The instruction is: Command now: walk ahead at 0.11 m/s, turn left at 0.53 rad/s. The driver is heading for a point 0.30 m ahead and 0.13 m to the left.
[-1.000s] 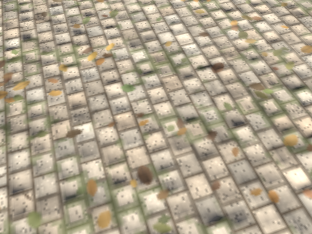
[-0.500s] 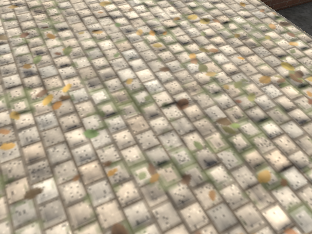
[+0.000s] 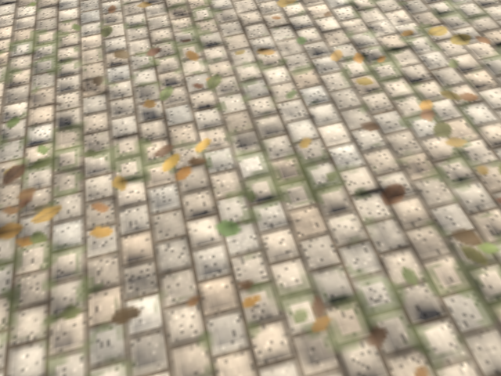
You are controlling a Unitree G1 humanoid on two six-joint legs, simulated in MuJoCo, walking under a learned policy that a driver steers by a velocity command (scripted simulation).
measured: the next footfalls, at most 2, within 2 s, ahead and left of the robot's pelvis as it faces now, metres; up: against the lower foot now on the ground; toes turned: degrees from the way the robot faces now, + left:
left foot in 0.30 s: +0.08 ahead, +0.12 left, +0.00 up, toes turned +12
right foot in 0.76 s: +0.13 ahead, -0.06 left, +0.00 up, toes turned +32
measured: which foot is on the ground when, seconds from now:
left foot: up 0.00-0.28, down 0.30-0.76, up 0.78-1.00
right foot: down 0.00-0.30, up 0.32-0.74, down 0.76-1.00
